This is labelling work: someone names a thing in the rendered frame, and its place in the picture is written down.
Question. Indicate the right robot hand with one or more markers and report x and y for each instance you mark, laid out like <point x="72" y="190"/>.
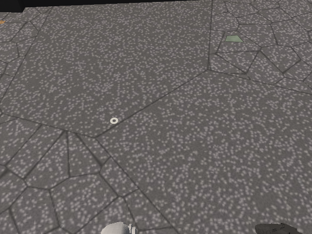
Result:
<point x="275" y="228"/>

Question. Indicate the left robot thigh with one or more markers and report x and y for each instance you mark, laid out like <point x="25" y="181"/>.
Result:
<point x="119" y="228"/>

